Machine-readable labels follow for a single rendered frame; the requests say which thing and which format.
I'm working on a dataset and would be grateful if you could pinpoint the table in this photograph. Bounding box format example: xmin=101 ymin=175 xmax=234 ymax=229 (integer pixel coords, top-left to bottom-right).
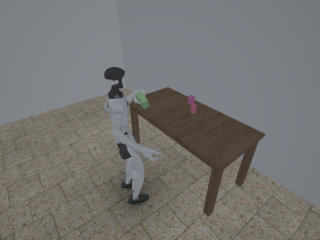
xmin=128 ymin=87 xmax=265 ymax=217

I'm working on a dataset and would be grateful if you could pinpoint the left robot upper arm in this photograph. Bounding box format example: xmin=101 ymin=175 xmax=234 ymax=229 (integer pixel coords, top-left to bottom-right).
xmin=104 ymin=88 xmax=120 ymax=112

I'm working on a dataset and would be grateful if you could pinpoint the right robot forearm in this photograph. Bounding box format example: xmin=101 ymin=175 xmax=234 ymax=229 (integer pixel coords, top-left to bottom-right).
xmin=114 ymin=131 xmax=144 ymax=153

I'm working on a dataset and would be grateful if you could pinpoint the sponge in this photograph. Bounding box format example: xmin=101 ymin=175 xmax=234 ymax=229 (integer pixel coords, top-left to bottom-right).
xmin=135 ymin=91 xmax=149 ymax=109

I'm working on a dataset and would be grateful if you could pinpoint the right robot shin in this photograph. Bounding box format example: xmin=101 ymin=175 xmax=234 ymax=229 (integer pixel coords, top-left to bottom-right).
xmin=132 ymin=174 xmax=145 ymax=200

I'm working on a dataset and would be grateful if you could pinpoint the right robot foot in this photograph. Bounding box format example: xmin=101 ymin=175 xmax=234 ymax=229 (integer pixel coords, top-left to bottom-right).
xmin=128 ymin=194 xmax=149 ymax=204

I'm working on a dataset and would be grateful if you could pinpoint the left robot forearm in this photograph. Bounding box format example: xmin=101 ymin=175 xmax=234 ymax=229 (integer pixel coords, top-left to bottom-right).
xmin=126 ymin=95 xmax=134 ymax=104

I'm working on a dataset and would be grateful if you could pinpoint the right robot upper arm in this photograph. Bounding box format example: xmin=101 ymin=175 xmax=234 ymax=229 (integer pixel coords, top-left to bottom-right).
xmin=112 ymin=100 xmax=125 ymax=138

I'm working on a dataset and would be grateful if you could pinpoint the robot left hand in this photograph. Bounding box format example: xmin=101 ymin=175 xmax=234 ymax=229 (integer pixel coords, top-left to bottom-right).
xmin=131 ymin=89 xmax=146 ymax=104

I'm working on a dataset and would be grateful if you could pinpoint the robot right hand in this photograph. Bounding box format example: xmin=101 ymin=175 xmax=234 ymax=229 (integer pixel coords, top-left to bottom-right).
xmin=141 ymin=146 xmax=162 ymax=161

